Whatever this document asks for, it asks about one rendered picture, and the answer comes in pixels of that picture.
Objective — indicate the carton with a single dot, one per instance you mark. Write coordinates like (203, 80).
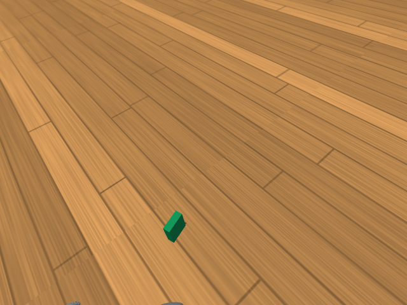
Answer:
(174, 226)

